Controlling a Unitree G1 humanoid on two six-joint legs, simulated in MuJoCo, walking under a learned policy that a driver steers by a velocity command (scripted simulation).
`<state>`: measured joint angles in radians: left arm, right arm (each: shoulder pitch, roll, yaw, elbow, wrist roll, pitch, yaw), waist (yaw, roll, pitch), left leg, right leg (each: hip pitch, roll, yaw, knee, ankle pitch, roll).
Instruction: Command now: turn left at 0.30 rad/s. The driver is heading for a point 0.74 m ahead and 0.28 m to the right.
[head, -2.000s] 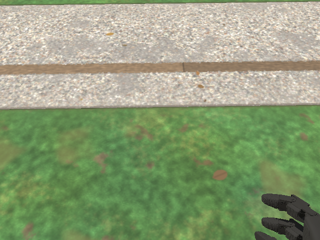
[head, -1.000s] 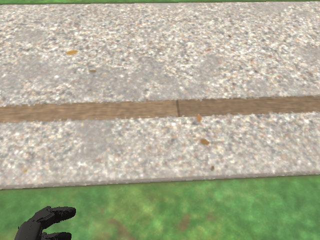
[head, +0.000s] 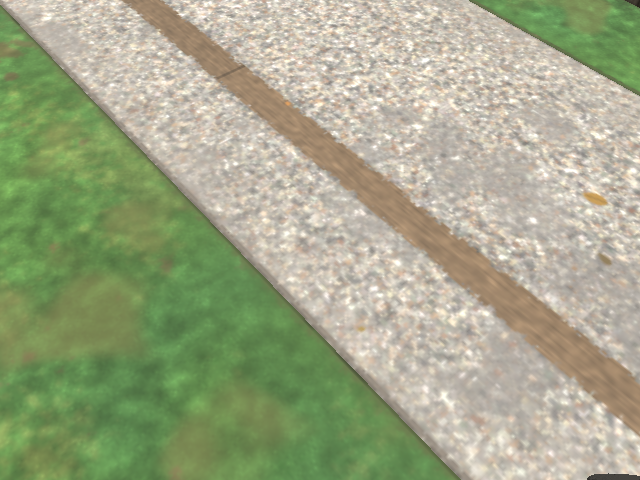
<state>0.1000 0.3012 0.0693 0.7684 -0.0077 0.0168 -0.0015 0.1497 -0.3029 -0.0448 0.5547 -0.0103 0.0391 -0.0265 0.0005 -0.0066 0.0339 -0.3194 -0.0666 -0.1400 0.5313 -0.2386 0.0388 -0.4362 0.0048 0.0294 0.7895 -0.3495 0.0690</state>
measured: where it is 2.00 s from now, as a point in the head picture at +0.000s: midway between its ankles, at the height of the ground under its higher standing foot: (418, 286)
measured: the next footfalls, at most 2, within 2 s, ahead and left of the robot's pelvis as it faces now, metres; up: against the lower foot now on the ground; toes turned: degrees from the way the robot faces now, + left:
right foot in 0.08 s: +0.04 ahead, -0.14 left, +0.00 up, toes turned +2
left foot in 0.46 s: +0.09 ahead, +0.14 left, +0.00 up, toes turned +3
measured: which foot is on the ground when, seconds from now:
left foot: down 0.00-0.10, up 0.12-0.44, down 0.46-0.92, up 0.94-1.00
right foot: up 0.00-0.06, down 0.08-0.46, up 0.48-0.90, down 0.92-1.00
